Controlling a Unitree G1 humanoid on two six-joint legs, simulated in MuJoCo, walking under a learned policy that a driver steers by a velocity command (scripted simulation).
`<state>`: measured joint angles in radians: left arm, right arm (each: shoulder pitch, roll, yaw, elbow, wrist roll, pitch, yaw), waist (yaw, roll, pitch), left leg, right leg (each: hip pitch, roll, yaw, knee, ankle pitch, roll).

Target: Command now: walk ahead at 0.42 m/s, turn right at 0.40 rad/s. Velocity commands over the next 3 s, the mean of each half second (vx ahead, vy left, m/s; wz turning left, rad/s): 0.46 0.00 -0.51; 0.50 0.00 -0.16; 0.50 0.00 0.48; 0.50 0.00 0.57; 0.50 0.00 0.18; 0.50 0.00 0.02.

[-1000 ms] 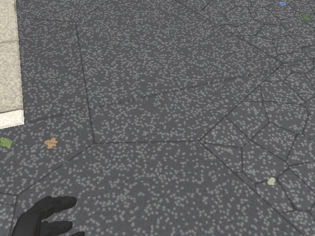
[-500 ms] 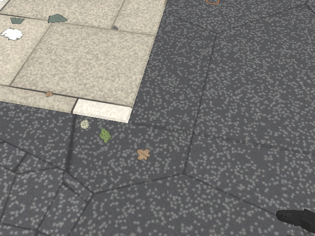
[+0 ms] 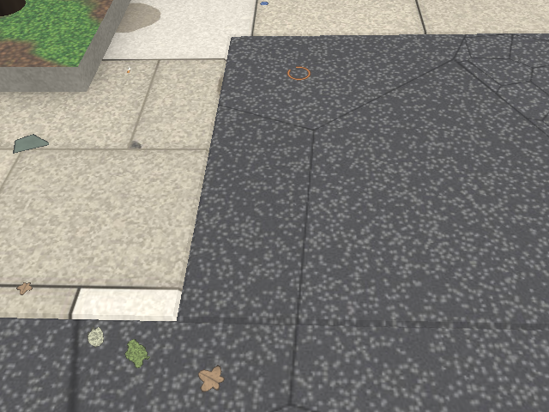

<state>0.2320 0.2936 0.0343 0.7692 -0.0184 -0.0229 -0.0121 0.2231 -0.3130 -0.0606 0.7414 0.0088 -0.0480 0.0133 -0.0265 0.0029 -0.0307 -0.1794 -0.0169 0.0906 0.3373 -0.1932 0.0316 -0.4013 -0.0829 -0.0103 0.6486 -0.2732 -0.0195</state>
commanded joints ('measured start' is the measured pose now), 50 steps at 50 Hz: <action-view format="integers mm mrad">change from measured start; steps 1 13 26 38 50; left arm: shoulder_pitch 32 165 325 -61 215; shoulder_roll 86 173 0 30 213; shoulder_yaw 30 60 22 12 85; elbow -43 -86 -137 -185 -142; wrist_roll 1 1 -11 16 40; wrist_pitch -16 -31 -19 -33 -51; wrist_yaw -6 37 38 4 5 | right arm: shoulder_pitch -64 -241 128 -1 201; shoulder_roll -148 -41 -244 -114 -62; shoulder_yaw -43 -6 -71 -36 7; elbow -55 -129 -60 23 39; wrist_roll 14 -13 -28 9 28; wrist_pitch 0 -72 -68 -67 -43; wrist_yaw -3 24 11 6 -8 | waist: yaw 44 73 -10 7 154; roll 52 -96 351 53 -231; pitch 15 49 -369 76 -324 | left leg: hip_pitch -53 -508 626 28 -533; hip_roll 248 18 434 233 14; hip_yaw -162 -108 -836 -216 -203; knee -82 383 23 -212 884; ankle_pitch -272 90 -161 207 -390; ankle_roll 130 -75 244 204 -29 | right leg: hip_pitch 110 349 -247 -221 756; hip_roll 36 -81 177 -37 -343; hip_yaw -65 288 185 73 703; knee -112 -427 550 173 -317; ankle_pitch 19 292 -333 125 -96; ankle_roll -37 -198 2 23 -247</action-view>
